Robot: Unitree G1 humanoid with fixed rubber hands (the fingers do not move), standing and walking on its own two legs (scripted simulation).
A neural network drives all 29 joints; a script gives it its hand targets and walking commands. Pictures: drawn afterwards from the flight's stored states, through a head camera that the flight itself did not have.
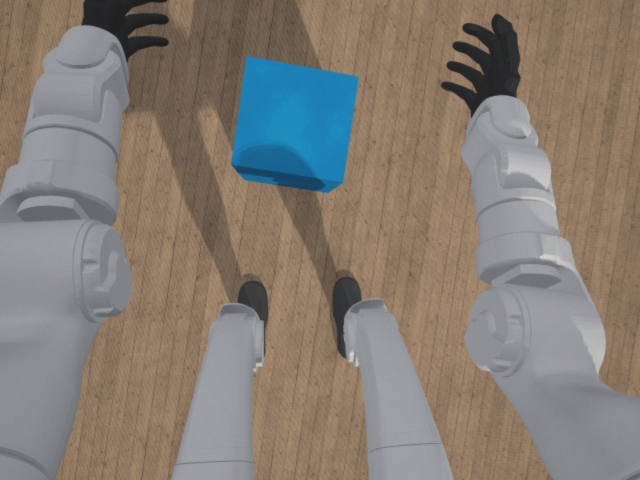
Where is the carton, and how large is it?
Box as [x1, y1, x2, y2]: [231, 56, 358, 192]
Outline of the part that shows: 246,56 231,164 244,179 328,192 341,183 343,179 358,77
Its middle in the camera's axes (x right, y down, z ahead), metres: -0.05 -0.22 +0.85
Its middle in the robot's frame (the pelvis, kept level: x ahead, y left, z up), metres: +0.55 +0.00 -0.54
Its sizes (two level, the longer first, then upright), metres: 0.210 0.200 0.250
